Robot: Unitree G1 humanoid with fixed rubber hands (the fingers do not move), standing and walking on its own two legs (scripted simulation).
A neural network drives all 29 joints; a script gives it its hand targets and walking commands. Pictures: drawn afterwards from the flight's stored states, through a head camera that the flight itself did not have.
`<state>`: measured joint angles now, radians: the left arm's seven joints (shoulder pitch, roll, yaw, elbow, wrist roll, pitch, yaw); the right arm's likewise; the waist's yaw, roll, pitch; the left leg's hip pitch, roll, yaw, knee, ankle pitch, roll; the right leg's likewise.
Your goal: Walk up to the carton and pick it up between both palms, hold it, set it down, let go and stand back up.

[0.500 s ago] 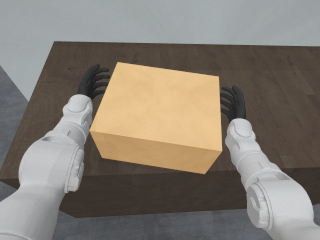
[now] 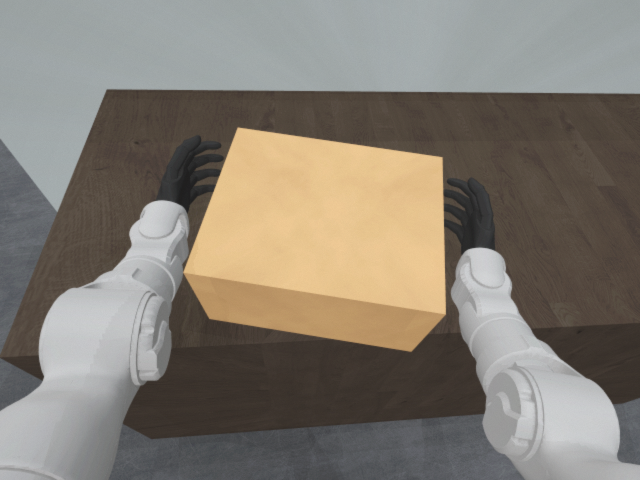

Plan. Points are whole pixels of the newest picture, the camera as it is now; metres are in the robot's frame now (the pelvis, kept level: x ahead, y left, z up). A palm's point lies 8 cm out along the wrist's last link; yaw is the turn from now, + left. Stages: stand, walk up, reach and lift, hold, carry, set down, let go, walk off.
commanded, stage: reach and lift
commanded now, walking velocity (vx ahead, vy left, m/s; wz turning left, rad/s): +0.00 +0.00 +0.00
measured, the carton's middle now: (324, 239) +0.45 -0.02 +0.01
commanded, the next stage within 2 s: none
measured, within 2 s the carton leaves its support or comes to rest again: neither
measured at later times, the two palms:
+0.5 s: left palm (165, 216) +0.43 +0.18 +0.09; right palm (481, 240) +0.38 -0.21 +0.08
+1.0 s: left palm (134, 219) +0.38 +0.18 +0.15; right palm (500, 237) +0.35 -0.20 +0.13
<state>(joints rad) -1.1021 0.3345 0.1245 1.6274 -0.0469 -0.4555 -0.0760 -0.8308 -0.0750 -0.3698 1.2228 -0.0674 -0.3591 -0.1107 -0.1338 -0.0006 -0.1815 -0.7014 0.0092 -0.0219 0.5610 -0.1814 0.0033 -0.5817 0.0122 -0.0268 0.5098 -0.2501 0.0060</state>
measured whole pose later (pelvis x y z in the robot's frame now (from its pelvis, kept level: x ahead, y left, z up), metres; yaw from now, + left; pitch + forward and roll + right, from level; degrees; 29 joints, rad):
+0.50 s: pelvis +0.00 +0.00 +0.00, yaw +0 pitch +14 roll -2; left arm -0.94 0.28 0.04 1.50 -0.11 -0.36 -0.01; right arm -0.77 -0.07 -0.35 1.17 -0.07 -0.23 -0.11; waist -0.10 0.00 -0.22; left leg -0.61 0.01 -0.02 0.55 -0.19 0.00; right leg -0.48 0.02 -0.03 0.49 -0.25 0.01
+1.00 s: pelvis -0.02 -0.01 +0.01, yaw +1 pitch +3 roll -1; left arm -0.89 0.28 0.05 1.31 -0.12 -0.07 0.00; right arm -0.77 -0.07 -0.34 1.09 -0.06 0.00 -0.12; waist -0.06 0.00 -0.17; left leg -0.38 0.01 -0.02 0.46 -0.14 0.00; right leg -0.28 0.01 -0.03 0.44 -0.22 0.01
